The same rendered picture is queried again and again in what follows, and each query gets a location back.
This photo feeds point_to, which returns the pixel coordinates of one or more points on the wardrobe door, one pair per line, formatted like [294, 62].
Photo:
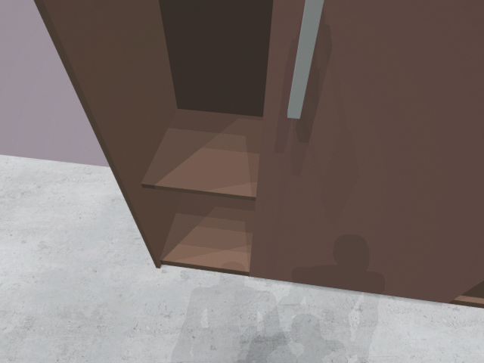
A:
[379, 186]
[477, 291]

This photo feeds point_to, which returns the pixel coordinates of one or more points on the handle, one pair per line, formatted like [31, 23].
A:
[308, 33]

